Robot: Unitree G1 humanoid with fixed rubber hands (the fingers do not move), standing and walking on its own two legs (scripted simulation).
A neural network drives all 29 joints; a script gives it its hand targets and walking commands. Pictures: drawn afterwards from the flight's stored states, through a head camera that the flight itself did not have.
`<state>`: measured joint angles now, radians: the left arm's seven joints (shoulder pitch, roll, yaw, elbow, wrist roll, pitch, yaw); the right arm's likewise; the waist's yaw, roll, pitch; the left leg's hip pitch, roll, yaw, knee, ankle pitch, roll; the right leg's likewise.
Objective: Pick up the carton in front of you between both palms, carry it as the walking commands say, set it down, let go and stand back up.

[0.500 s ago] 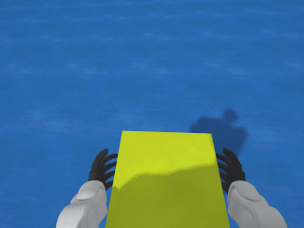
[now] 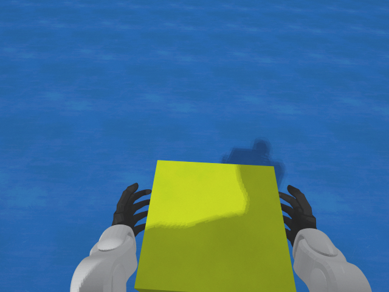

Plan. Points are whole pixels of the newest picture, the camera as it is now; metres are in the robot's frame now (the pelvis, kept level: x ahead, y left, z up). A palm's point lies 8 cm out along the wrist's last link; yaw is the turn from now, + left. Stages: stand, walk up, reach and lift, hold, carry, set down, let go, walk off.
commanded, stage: carry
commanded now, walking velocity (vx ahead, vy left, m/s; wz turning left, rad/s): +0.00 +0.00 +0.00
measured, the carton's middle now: (209, 240) +0.24 +0.00 +0.01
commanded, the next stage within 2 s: hold in 1.70 s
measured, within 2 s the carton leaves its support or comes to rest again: neither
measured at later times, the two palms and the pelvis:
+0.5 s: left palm (144, 202) +0.28 +0.12 +0.09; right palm (307, 204) +0.29 -0.18 +0.09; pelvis +0.06 -0.03 -0.01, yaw +0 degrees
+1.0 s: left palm (150, 210) +0.28 +0.12 +0.05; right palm (303, 212) +0.29 -0.18 +0.05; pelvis +0.02 -0.03 +0.00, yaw +0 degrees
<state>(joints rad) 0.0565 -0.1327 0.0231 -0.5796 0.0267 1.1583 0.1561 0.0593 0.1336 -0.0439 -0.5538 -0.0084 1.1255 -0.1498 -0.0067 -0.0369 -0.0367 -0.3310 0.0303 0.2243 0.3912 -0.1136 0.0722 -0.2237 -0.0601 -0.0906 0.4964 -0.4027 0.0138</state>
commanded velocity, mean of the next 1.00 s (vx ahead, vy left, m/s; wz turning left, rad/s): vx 0.00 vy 0.00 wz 0.00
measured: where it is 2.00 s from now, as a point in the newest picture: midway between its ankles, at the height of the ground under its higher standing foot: outside the picture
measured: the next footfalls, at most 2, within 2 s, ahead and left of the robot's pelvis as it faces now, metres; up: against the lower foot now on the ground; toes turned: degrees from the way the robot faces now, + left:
none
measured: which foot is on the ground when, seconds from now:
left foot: down 0.00-1.00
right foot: down 0.00-1.00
